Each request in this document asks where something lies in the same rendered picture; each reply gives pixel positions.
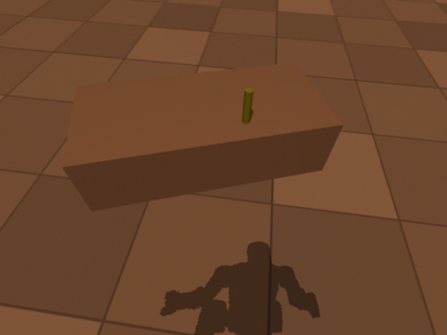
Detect can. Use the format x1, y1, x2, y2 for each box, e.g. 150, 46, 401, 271
242, 87, 254, 124

